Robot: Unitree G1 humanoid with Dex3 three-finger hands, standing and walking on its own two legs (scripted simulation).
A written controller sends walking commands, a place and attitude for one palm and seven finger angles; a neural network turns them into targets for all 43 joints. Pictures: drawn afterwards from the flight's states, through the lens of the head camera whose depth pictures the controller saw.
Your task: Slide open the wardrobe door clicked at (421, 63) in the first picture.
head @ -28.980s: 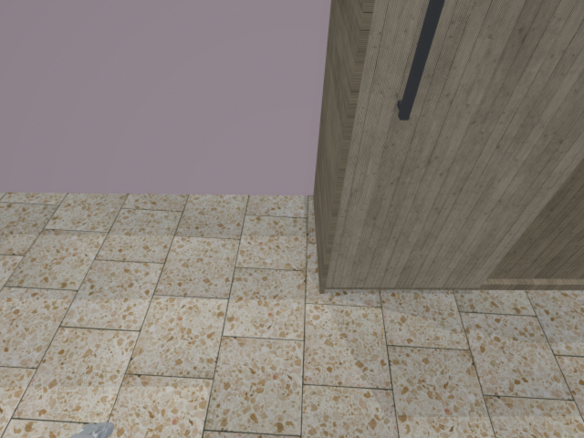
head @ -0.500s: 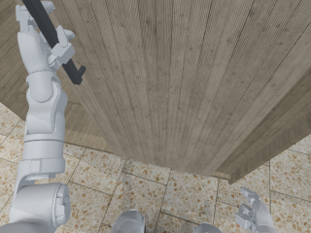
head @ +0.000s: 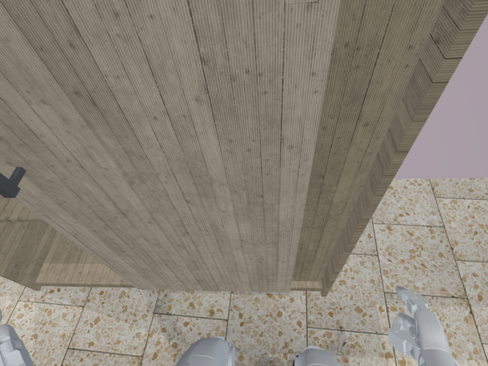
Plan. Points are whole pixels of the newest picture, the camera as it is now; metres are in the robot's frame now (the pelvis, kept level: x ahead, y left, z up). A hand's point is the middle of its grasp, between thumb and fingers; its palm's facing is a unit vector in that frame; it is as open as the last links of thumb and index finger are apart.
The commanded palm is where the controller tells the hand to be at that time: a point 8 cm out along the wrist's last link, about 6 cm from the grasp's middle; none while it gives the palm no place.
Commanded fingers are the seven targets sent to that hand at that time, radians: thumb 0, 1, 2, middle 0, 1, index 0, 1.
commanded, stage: stop walking and hold the door there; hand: left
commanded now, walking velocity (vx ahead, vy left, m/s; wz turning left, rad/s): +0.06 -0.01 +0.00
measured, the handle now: out of the picture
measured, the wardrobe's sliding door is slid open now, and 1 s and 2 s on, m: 0.45 0.45 0.45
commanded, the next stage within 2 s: none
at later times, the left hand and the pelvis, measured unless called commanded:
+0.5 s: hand out of the picture +0.35 +0.39 +0.21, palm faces +0.66 -0.72 -0.22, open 6.5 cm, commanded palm +0.30 +0.41 +0.17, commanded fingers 0.00 0.90 0.90 -0.45 -1.40 -0.45 -1.40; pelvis -0.05 +0.00 +0.01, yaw -5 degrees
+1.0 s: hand out of the picture +0.35 +0.39 +0.21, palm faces +0.62 -0.75 -0.22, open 6.3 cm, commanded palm +0.29 +0.42 +0.17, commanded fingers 0.00 0.90 0.90 -0.45 -1.40 -0.45 -1.40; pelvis -0.05 +0.01 +0.01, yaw -5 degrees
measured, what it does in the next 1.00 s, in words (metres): steps on the spot: left foot, then right foot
